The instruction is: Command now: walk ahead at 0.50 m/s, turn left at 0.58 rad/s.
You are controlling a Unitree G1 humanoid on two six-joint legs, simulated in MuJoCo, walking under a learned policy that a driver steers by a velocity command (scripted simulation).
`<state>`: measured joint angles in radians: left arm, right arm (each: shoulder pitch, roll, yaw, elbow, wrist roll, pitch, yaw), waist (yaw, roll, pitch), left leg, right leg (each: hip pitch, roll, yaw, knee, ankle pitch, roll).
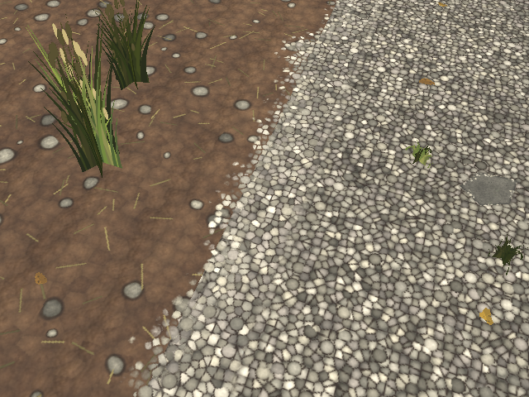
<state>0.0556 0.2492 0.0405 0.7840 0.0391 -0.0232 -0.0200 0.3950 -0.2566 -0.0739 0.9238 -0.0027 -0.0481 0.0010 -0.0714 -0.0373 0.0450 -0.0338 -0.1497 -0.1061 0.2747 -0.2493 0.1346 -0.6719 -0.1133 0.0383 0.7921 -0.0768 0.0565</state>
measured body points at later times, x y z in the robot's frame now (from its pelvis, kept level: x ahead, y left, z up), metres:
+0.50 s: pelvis +0.28 -0.03 +0.00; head +0.30 -0.04 +0.45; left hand +0.22 +0.22 -0.13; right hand +0.47 -0.25 -0.11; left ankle +0.36 +0.12 -0.69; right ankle +0.24 -0.13 -0.74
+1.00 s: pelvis +0.39 +0.02 +0.00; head +0.42 +0.02 +0.44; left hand +0.51 +0.28 -0.13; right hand +0.47 -0.25 -0.13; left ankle +0.45 +0.11 -0.74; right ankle +0.41 -0.10 -0.70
